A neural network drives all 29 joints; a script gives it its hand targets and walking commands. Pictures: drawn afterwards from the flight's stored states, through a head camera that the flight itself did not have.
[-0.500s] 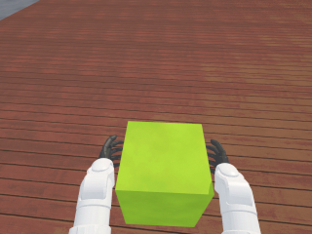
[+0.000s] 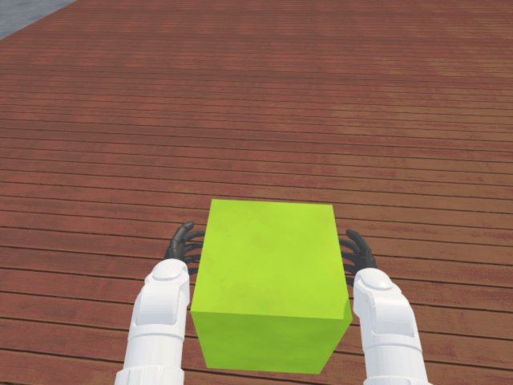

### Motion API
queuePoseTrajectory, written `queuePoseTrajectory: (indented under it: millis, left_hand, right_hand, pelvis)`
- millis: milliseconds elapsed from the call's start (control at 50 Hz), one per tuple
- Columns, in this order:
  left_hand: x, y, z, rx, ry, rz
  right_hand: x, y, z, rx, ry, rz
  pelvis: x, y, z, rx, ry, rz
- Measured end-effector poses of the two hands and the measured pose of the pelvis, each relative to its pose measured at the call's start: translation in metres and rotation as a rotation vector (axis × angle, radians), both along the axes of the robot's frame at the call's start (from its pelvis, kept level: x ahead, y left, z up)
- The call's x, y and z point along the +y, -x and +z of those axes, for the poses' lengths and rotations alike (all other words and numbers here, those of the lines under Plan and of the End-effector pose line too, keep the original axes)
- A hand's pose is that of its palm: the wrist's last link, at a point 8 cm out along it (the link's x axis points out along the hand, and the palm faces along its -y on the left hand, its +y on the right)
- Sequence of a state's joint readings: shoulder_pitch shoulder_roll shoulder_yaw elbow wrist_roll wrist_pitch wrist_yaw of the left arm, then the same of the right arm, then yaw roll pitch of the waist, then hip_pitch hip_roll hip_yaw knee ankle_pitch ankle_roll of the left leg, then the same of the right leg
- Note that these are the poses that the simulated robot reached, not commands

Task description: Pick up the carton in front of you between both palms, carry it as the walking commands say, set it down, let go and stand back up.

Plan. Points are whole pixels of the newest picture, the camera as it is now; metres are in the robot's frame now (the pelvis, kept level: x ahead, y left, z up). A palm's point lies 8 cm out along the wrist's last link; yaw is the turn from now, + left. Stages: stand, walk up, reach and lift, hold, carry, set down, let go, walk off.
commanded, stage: hold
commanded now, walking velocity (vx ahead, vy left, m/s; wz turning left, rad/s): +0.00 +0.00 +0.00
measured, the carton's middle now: (267, 289) +0.30 +0.00 -0.04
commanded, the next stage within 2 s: set down in 0.90 s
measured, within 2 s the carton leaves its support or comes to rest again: neither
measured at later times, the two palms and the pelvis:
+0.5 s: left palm (176, 279) +0.27 +0.14 +0.05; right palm (377, 302) +0.24 -0.15 +0.05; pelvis -0.04 +0.02 +0.00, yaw -6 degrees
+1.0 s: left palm (184, 259) +0.30 +0.14 +0.05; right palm (377, 287) +0.26 -0.16 +0.05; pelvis -0.01 +0.03 +0.01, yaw -8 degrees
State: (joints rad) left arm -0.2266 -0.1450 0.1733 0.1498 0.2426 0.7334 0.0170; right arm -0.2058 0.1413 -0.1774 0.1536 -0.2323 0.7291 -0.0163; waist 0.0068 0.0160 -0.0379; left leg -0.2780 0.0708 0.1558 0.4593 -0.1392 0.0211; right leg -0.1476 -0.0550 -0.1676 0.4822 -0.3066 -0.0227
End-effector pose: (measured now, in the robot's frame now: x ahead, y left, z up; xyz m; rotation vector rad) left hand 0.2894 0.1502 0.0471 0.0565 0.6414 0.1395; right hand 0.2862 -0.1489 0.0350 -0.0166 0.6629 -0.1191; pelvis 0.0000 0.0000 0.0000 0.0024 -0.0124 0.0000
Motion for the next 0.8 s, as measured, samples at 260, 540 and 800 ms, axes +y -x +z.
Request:
queuePoseTrajectory:
  millis: [260, 540, 800]
  left_hand:
    - [-0.024, 0.010, -0.002, 0.007, 0.014, -0.094]
    - [-0.005, 0.022, 0.005, -0.010, 0.024, -0.100]
    - [-0.006, 0.001, 0.016, -0.023, 0.050, -0.133]
  right_hand:
    - [-0.023, 0.037, 0.004, 0.010, 0.037, -0.075]
    - [-0.004, 0.050, 0.012, -0.007, 0.030, -0.088]
    - [-0.004, 0.042, 0.022, -0.023, 0.018, -0.136]
  pelvis:
    - [0.002, 0.021, 0.006, -0.097, 0.005, -0.061]
    - [0.023, 0.038, 0.003, -0.139, 0.012, -0.107]
    - [0.036, 0.027, 0.003, -0.141, 0.007, -0.136]
